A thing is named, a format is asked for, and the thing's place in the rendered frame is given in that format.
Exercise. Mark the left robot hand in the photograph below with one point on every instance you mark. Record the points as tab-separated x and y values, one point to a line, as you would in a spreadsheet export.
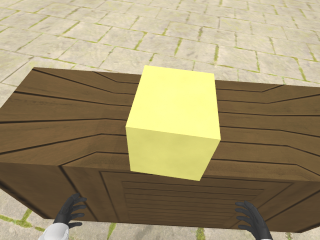
64	215

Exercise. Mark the pedestal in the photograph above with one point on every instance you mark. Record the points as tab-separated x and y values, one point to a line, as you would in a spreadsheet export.
63	132

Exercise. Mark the carton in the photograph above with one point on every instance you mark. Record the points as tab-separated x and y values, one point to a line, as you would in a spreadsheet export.
173	126

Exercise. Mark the right robot hand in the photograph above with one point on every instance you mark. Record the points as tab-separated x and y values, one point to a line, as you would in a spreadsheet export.
258	228

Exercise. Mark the robot left forearm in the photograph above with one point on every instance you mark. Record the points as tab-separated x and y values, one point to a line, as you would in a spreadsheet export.
56	231

